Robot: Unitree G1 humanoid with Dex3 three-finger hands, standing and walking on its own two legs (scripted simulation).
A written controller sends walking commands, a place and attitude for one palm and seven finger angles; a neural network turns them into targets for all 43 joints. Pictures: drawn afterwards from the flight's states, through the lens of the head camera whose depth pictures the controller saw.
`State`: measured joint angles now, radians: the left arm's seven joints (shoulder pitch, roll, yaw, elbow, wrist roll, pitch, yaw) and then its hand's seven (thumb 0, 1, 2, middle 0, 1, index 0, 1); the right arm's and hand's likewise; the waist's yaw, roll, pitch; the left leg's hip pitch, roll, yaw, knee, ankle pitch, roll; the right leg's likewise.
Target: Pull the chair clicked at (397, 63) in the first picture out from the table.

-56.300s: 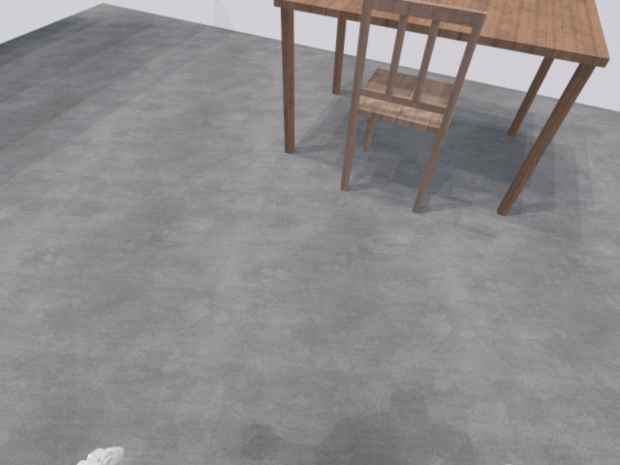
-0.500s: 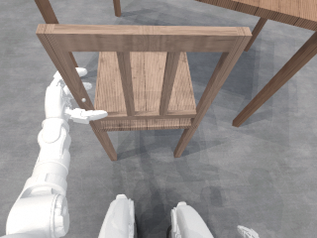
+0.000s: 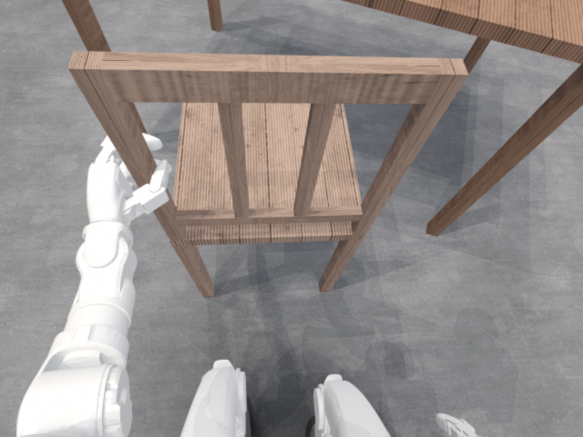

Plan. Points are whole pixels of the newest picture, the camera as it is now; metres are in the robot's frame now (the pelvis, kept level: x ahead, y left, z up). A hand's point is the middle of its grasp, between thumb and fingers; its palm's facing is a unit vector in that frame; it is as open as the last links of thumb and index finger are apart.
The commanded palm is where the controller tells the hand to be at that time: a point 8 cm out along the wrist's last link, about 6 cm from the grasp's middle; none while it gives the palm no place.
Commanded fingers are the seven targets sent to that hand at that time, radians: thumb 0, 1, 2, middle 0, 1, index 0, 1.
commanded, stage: hook a spindle and tug to test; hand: left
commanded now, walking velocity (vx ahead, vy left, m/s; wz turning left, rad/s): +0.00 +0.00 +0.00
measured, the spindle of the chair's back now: (237, 168) +0.48 +0.07 +0.02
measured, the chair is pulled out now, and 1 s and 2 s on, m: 0.24 0.27 0.37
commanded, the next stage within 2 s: step backward, pulling the chair out in 0.46 s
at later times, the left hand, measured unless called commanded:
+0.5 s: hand (158, 203) +0.42 +0.17 +0.02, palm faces +0.09 -1.00 -0.02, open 6.0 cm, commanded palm +0.38 +0.21 +0.02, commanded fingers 0.00 0.90 0.90 -0.50 -1.45 -0.50 -1.45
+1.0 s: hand (161, 203) +0.41 +0.16 +0.04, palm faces +0.04 -0.99 -0.15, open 5.9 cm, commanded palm +0.38 +0.21 +0.05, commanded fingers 0.00 0.90 0.90 -0.50 -1.45 -0.50 -1.45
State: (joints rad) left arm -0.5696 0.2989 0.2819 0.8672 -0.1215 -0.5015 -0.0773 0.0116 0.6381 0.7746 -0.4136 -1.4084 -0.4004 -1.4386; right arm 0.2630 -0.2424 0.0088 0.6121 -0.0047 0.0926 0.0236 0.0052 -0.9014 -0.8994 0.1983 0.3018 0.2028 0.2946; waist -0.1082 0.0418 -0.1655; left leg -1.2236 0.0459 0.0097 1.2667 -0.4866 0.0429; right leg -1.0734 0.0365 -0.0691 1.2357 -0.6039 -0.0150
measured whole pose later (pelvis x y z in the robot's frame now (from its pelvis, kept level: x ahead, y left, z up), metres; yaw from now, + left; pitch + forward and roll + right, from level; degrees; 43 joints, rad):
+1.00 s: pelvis +0.03 +0.02 +0.10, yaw -1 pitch +10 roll -2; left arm -0.48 0.24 0.10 0.97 -0.06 -0.21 0.07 0.11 0.62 0.70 -0.29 -1.16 -0.49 -1.45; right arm 0.25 -0.24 0.00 0.61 0.04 0.12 -0.09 0.00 -0.90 -0.90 0.20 0.30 0.20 0.29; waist -0.07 0.00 0.05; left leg -0.54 0.02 0.09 0.65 -0.28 0.06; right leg -0.44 0.01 -0.02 0.63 -0.33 0.01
